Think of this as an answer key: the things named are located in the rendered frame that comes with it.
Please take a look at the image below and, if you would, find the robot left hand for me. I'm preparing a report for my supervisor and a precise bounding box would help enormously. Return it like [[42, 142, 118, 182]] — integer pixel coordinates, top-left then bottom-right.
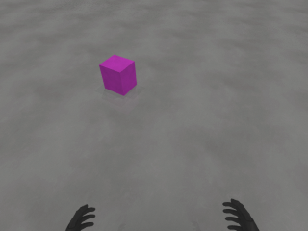
[[65, 204, 95, 231]]

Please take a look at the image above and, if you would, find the robot right hand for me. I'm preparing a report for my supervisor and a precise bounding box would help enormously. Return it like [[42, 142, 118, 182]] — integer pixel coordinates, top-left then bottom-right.
[[222, 198, 259, 231]]

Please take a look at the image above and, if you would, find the carton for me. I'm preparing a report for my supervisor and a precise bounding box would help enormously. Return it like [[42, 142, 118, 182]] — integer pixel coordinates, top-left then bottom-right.
[[99, 55, 137, 96]]

